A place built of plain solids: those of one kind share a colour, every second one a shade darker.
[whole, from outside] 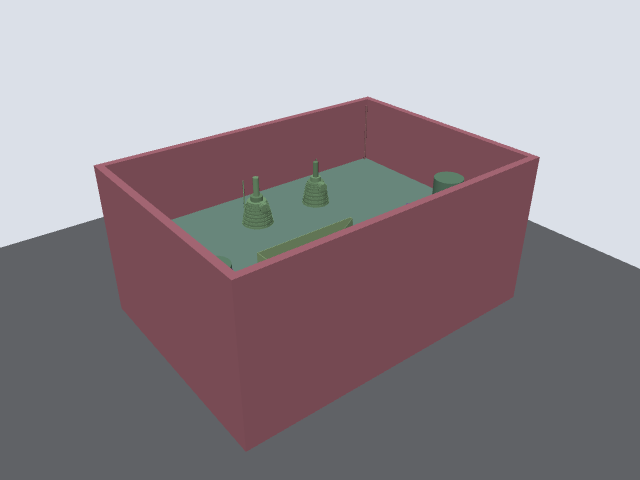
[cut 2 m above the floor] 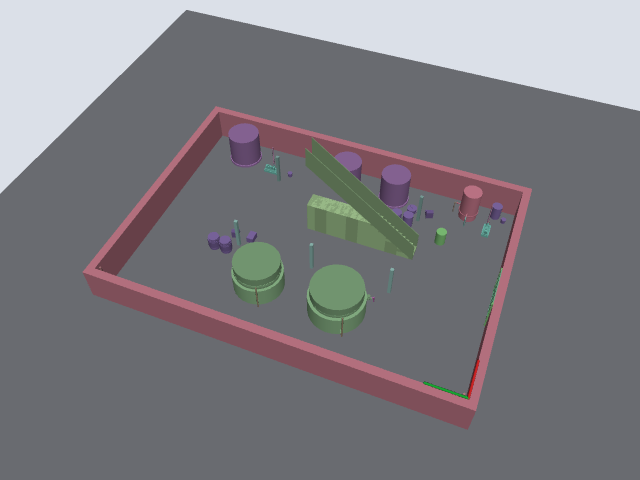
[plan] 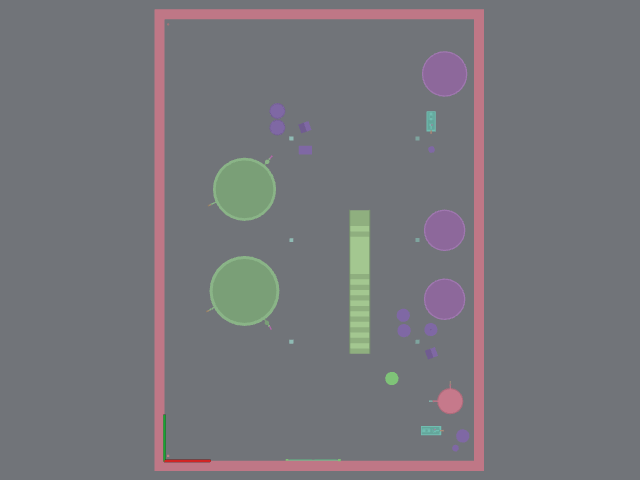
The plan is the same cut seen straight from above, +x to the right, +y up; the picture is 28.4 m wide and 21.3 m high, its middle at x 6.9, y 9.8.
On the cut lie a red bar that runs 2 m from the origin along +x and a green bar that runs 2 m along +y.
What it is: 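The still house of a malt distillery; one whitewashed hall 13.7 x 19.6 m, 9.8 m high, 2 copper pot stills in a row, an operating floor 5.24 m up, one steep steel stair free in the room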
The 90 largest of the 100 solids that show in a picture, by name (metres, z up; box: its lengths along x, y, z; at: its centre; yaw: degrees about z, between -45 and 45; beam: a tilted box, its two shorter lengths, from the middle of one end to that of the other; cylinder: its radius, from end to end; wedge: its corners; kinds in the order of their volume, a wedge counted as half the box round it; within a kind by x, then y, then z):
{
 "wall_1": {"box": [0.45, 20.49, 9.82], "at": [-0.23, 9.79, 4.86]},
 "wall_2": {"box": [14.63, 0.45, 9.82], "at": [6.87, -0.23, 4.86]},
 "wall_3": {"box": [14.63, 0.45, 9.82], "at": [6.87, 19.82, 4.86]},
 "wall_4": {"box": [0.45, 20.49, 9.82], "at": [13.96, 9.79, 4.86]},
 "still_1": {"cylinder": 1.55, "from": [3.55, 7.54, -0.05], "to": [3.55, 7.54, 1.23]},
 "still_2": {"cylinder": 1.42, "from": [3.55, 7.54, 1.39], "to": [3.55, 7.54, 1.5]},
 "still_3": {"cylinder": 1.42, "from": [3.55, 7.54, 1.5], "to": [3.55, 7.54, 3.89]},
 "still_4": {"cylinder": 0.96, "from": [3.55, 7.54, 5.24], "to": [3.55, 7.54, 5.35]},
 "still_5": {"cylinder": 0.93, "from": [3.55, 7.54, 5.35], "to": [3.55, 7.54, 5.47]},
 "still_6": {"cylinder": 0.91, "from": [3.55, 7.54, 5.47], "to": [3.55, 7.54, 5.6]},
 "still_7": {"cylinder": 0.88, "from": [3.55, 7.54, 5.6], "to": [3.55, 7.54, 5.71]},
 "still_8": {"cylinder": 0.86, "from": [3.55, 7.54, 5.71], "to": [3.55, 7.54, 5.83]},
 "still_9": {"cylinder": 0.84, "from": [3.55, 7.54, 5.83], "to": [3.55, 7.54, 5.94]},
 "still_10": {"cylinder": 0.81, "from": [3.55, 7.54, 5.94], "to": [3.55, 7.54, 6.05]},
 "still_11": {"cylinder": 0.79, "from": [3.55, 7.54, 6.05], "to": [3.55, 7.54, 6.15]},
 "still_12": {"cylinder": 0.39, "from": [3.55, 7.54, 6.74], "to": [3.55, 7.54, 7.04]},
 "still_13": {"cylinder": 0.18, "from": [3.55, 7.54, 7.04], "to": [3.55, 7.54, 8.22]},
 "still_14": {"cylinder": 1.4, "from": [3.55, 12.05, -0.05], "to": [3.55, 12.05, 1.17]},
 "still_15": {"cylinder": 1.3, "from": [3.55, 12.05, 1.35], "to": [3.55, 12.05, 1.5]},
 "still_16": {"cylinder": 1.28, "from": [3.55, 12.05, 1.5], "to": [3.55, 12.05, 3.89]},
 "still_17": {"cylinder": 0.86, "from": [3.55, 12.05, 5.24], "to": [3.55, 12.05, 5.36]},
 "still_18": {"cylinder": 0.84, "from": [3.55, 12.05, 5.36], "to": [3.55, 12.05, 5.49]},
 "still_19": {"cylinder": 0.82, "from": [3.55, 12.05, 5.49], "to": [3.55, 12.05, 5.63]},
 "still_20": {"cylinder": 0.79, "from": [3.55, 12.05, 5.63], "to": [3.55, 12.05, 5.75]},
 "still_21": {"cylinder": 0.77, "from": [3.55, 12.05, 5.75], "to": [3.55, 12.05, 5.87]},
 "still_22": {"cylinder": 0.75, "from": [3.55, 12.05, 5.87], "to": [3.55, 12.05, 6.0]},
 "still_23": {"cylinder": 0.72, "from": [3.55, 12.05, 6.0], "to": [3.55, 12.05, 6.11]},
 "still_24": {"cylinder": 0.33, "from": [3.55, 12.05, 6.74], "to": [3.55, 12.05, 7.04]},
 "still_25": {"cylinder": 0.17, "from": [3.55, 12.05, 7.04], "to": [3.55, 12.05, 8.03]},
 "still_26": {"box": [0.53, 0.54, 0.33], "at": [4.12, 12.05, 6.49]},
 "still_27": {"box": [0.6, 0.54, 0.33], "at": [4.15, 7.54, 6.49]},
 "upper_floor_1": {"box": [8.09, 19.61, 0.3], "at": [4.04, 9.79, 5.09]},
 "stair_steps_1": {"box": [0.93, 0.71, 0.24], "at": [8.66, 5.1, 0.07]},
 "stair_steps_2": {"box": [0.93, 0.71, 0.42], "at": [8.66, 5.34, 0.16]},
 "stair_steps_3": {"box": [0.93, 0.71, 0.61], "at": [8.66, 5.58, 0.26]},
 "stair_steps_4": {"box": [0.93, 0.71, 0.8], "at": [8.66, 5.81, 0.35]},
 "stair_steps_5": {"box": [0.93, 0.71, 0.98], "at": [8.66, 6.05, 0.44]},
 "stair_steps_6": {"box": [0.93, 0.71, 1.17], "at": [8.66, 6.28, 0.54]},
 "stair_steps_7": {"box": [0.93, 0.71, 1.36], "at": [8.66, 6.52, 0.63]},
 "stair_steps_8": {"box": [0.93, 0.71, 1.55], "at": [8.66, 6.76, 0.72]},
 "stair_steps_9": {"box": [0.93, 0.71, 1.73], "at": [8.66, 6.99, 0.82]},
 "stair_steps_10": {"box": [0.93, 0.71, 1.92], "at": [8.66, 7.23, 0.91]},
 "stair_steps_11": {"box": [0.93, 0.71, 2.11], "at": [8.66, 7.46, 1.0]},
 "stair_steps_12": {"box": [0.93, 0.71, 2.29], "at": [8.66, 7.7, 1.1]},
 "stair_steps_13": {"box": [0.93, 0.71, 2.48], "at": [8.66, 7.94, 1.19]},
 "stair_steps_14": {"box": [0.93, 0.71, 2.67], "at": [8.66, 8.17, 1.28]},
 "stair_steps_15": {"box": [0.93, 0.71, 2.85], "at": [8.66, 8.41, 1.38]},
 "stair_steps_16": {"box": [0.93, 0.71, 3.04], "at": [8.66, 8.64, 1.47]},
 "stair_steps_17": {"box": [0.93, 0.71, 3.23], "at": [8.66, 8.88, 1.56]},
 "stair_steps_18": {"box": [0.93, 0.71, 3.42], "at": [8.66, 9.12, 1.66]},
 "stair_steps_19": {"box": [0.93, 0.71, 3.79], "at": [8.66, 9.59, 1.84]},
 "stair_steps_20": {"box": [0.93, 0.71, 3.98], "at": [8.66, 9.82, 1.94]},
 "stair_steps_21": {"box": [0.93, 0.71, 4.16], "at": [8.66, 10.06, 2.03]},
 "stair_steps_22": {"box": [0.93, 0.71, 4.35], "at": [8.66, 10.3, 2.13]},
 "stair_steps_23": {"box": [0.93, 0.71, 4.54], "at": [8.66, 10.53, 2.22]},
 "stair_steps_24": {"box": [0.93, 0.71, 4.72], "at": [8.66, 10.77, 2.31]},
 "stair_steps_25": {"box": [0.93, 0.46, 4.91], "at": [8.66, 10.88, 2.41]},
 "stair_steps_26": {"box": [0.93, 0.24, 5.1], "at": [8.66, 11.01, 2.5]},
 "receiver_1": {"cylinder": 0.92, "from": [12.43, 7.17, -0.05], "to": [12.43, 7.17, 0.14]},
 "receiver_2": {"cylinder": 0.86, "from": [12.43, 7.17, 0.14], "to": [12.43, 7.17, 2.52]},
 "receiver_3": {"cylinder": 0.92, "from": [12.43, 10.23, -0.05], "to": [12.43, 10.23, 0.14]},
 "receiver_4": {"cylinder": 0.86, "from": [12.43, 10.23, 0.14], "to": [12.43, 10.23, 2.22]},
 "receiver_5": {"cylinder": 1.01, "from": [12.43, 17.17, -0.05], "to": [12.43, 17.17, 0.14]},
 "receiver_6": {"cylinder": 0.95, "from": [12.43, 17.17, 0.14], "to": [12.43, 17.17, 2.58]},
 "charger_1": {"cylinder": 0.94, "from": [9.17, 18.39, 5.38], "to": [9.17, 18.39, 7.17]},
 "charger_2": {"cylinder": 0.83, "from": [9.59, 1.2, 5.38], "to": [9.59, 1.2, 7.58]},
 "condenser_1": {"cylinder": 0.52, "from": [12.68, 2.65, -0.05], "to": [12.68, 2.65, 0.45]},
 "condenser_2": {"cylinder": 0.53, "from": [12.68, 2.65, 0.5], "to": [12.68, 2.65, 3.64]},
 "stair_rail_1": {"wedge": [[8.2, 4.75, -0.05], [8.2, 4.75, 1.16], [8.2, 11.14, 5.01], [8.2, 11.14, 6.22], [8.24, 4.75, -0.05], [8.24, 4.75, 1.16], [8.24, 11.14, 5.01], [8.24, 11.14, 6.22]]},
 "stair_rail_2": {"wedge": [[9.09, 4.75, -0.05], [9.09, 4.75, 1.16], [9.09, 11.14, 5.01], [9.09, 11.14, 6.22], [9.13, 4.75, -0.05], [9.13, 4.75, 1.16], [9.13, 11.14, 5.01], [9.13, 11.14, 6.22]]},
 "piece_1": {"cylinder": 0.35, "from": [5.01, 14.79, 0.24], "to": [5.01, 14.79, 0.64]},
 "piece_2": {"cylinder": 0.35, "from": [5.01, 15.52, 0.24], "to": [5.01, 15.52, 0.64]},
 "piece_3": {"box": [0.26, 0.42, 0.49], "at": [6.12, 14.76, 0.2], "yaw": 20.1},
 "piece_4": {"box": [0.59, 0.39, 0.41], "at": [6.25, 13.79, 0.15]},
 "piece_5": {"cylinder": 0.29, "from": [10.6, 6.46, -0.05], "to": [10.6, 6.46, 0.88]},
 "piece_6": {"cylinder": 0.29, "from": [10.63, 5.78, -0.05], "to": [10.63, 5.78, 0.88]},
 "piece_7": {"box": [0.26, 0.42, 0.49], "at": [11.74, 4.74, 0.2], "yaw": 20.1},
 "piece_8": {"cylinder": 0.29, "from": [13.23, 1.11, -0.05], "to": [13.23, 1.11, 0.88]},
 "column_1": {"box": [0.18, 0.18, 4.63], "at": [5.63, 5.29, 2.26]},
 "column_2": {"box": [0.18, 0.18, 4.63], "at": [5.63, 9.79, 2.26]},
 "column_3": {"box": [0.18, 0.18, 4.63], "at": [5.63, 14.3, 2.26]},
 "column_4": {"box": [0.18, 0.18, 4.63], "at": [11.23, 5.29, 2.26]},
 "column_5": {"box": [0.18, 0.18, 4.63], "at": [11.23, 14.3, 2.26]},
 "loading_door_leaves_1": {"box": [2.2, 0.07, 2.75], "at": [6.6, 0.01, 1.32]},
 "well_rail_1": {"box": [0.04, 6.61, 1.05], "at": [8.04, 7.89, 5.71]},
 "well_rail_2": {"box": [2.52, 0.04, 1.05], "at": [9.27, 4.62, 5.71]},
 "foot_1": {"cylinder": 0.29, "from": [10.09, 3.66, -0.05], "to": [10.09, 3.66, 0.88]},
 "pump_1": {"box": [0.9, 0.42, 0.2], "at": [11.83, 1.34, 0.05]},
 "pump_2": {"box": [0.42, 0.9, 0.2], "at": [11.83, 15.07, 0.05]},
 "riser_1": {"cylinder": 0.06, "from": [0.16, 19.37, -0.05], "to": [0.16, 19.37, 9.37]}
}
